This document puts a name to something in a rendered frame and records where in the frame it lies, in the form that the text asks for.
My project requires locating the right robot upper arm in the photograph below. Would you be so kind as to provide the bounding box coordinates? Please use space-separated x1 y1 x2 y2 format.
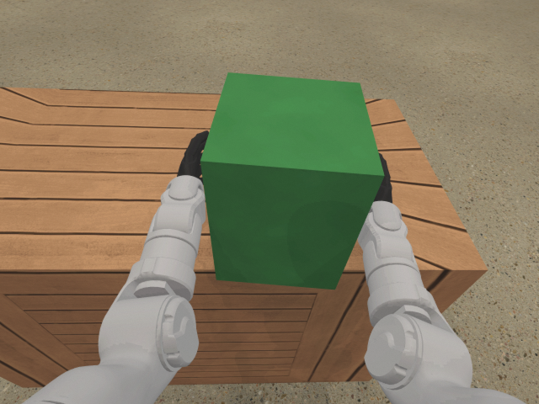
365 313 526 404

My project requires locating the right robot hand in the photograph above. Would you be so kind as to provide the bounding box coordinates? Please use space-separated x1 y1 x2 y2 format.
373 152 392 203

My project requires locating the left robot upper arm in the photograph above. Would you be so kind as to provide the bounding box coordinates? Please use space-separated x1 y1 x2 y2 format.
22 295 199 404

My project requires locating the robot right forearm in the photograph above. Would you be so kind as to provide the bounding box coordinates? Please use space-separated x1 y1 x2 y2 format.
358 201 456 335

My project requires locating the pedestal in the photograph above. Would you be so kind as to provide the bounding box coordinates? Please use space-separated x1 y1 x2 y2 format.
0 87 488 388

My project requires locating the carton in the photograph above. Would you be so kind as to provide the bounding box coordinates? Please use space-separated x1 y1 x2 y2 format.
200 72 385 290

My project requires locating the robot left forearm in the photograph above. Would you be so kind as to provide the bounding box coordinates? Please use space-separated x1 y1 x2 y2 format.
99 175 205 357

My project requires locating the left robot hand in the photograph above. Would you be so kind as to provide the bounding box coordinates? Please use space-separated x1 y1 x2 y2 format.
177 130 209 185

